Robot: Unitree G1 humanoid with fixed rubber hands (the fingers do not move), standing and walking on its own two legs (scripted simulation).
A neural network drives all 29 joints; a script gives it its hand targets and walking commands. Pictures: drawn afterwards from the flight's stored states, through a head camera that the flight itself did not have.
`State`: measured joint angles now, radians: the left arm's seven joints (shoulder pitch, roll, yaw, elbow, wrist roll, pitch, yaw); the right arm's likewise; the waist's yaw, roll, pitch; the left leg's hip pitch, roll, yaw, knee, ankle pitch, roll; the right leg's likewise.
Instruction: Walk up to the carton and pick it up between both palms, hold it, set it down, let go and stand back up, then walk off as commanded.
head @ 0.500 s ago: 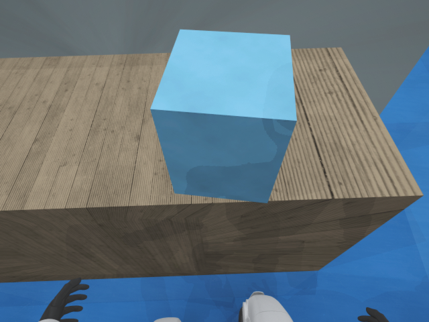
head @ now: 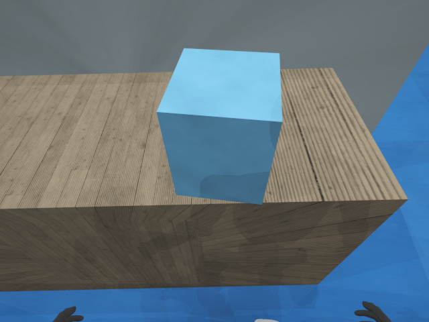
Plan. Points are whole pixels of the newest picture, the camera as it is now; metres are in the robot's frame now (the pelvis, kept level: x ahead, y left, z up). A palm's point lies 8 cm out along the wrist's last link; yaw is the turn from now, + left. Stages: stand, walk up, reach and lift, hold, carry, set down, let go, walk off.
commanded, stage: walk up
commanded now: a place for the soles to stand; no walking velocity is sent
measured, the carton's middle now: (224, 129) +0.48 -0.02 +0.08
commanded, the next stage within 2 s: reach and lift in 1.42 s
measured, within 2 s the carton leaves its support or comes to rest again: neither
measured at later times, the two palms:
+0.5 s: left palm out of the picture +0.09 +0.32 -0.10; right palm out of the picture +0.11 -0.30 -0.09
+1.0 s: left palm out of the picture +0.08 +0.33 -0.09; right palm out of the picture +0.10 -0.30 -0.10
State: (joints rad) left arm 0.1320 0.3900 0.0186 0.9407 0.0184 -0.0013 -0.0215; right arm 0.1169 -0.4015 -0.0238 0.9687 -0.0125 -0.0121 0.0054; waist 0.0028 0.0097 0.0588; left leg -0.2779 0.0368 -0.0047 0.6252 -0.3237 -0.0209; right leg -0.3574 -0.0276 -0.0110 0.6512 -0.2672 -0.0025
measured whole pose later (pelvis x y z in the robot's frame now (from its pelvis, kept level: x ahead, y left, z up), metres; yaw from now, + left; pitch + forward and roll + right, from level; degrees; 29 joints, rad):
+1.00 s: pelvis -0.01 +0.01 +0.01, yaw +1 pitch -1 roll +0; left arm 0.07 0.39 0.02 1.05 0.01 0.01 -0.01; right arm 0.05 -0.40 -0.04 1.08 -0.01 0.01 0.01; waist 0.01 0.02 0.09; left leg -0.23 0.03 -0.02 0.47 -0.22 -0.03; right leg -0.28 -0.04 -0.02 0.45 -0.16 0.02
